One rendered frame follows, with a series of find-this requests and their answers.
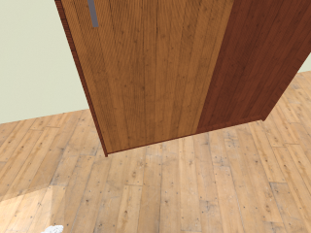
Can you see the wardrobe door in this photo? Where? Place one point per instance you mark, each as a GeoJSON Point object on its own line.
{"type": "Point", "coordinates": [262, 41]}
{"type": "Point", "coordinates": [148, 64]}

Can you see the handle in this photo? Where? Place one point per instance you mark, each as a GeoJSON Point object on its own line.
{"type": "Point", "coordinates": [92, 12]}

